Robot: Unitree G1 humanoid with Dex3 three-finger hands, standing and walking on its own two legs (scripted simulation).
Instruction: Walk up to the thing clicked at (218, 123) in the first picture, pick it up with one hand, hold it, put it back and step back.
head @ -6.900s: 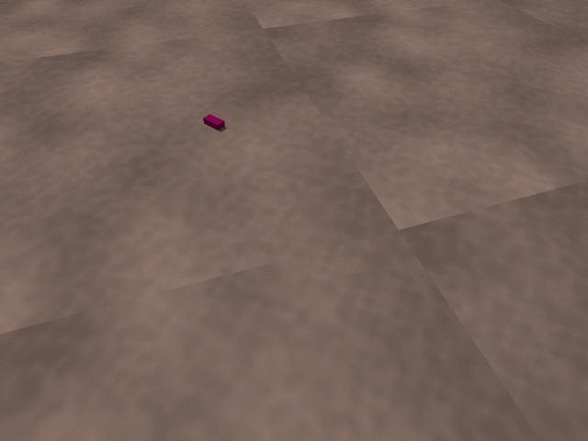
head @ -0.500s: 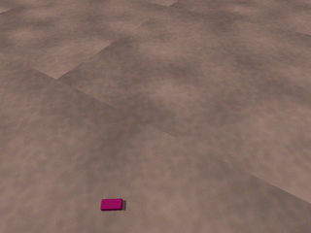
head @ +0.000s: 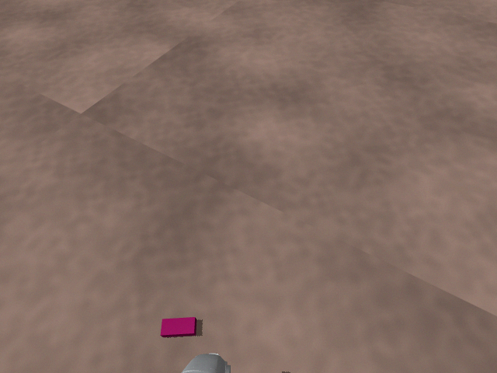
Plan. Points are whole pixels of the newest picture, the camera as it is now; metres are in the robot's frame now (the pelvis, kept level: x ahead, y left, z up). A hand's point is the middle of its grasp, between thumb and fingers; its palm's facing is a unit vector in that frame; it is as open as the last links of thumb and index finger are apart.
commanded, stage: walk up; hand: left
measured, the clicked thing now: (179, 327) +0.35 +0.30 -0.76
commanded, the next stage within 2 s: none
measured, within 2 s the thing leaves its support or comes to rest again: neither
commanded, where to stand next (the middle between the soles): -0.02 +0.01 m, yaw +4 degrees
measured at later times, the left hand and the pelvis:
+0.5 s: hand out of the picture +0.02 +0.27 -0.17, palm faces -0.04 -0.91 -0.42, open 7.3 cm; pelvis -0.06 +0.00 -0.04, yaw -1 degrees
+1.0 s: hand out of the picture +0.00 +0.30 -0.15, palm faces +0.01 -0.92 -0.38, open 7.4 cm; pelvis -0.06 +0.01 -0.01, yaw +3 degrees
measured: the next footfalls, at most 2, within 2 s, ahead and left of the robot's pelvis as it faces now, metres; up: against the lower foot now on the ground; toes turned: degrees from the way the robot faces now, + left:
left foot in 0.12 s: +0.15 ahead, +0.14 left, +0.00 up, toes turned +1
right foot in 0.42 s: -0.04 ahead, -0.13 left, +0.00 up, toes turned +1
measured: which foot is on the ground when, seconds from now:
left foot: up 0.00-0.10, down 0.12-0.46, up 0.48-0.70, down 0.72-1.00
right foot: down 0.00-0.14, up 0.16-0.40, down 0.42-0.74, up 0.76-1.00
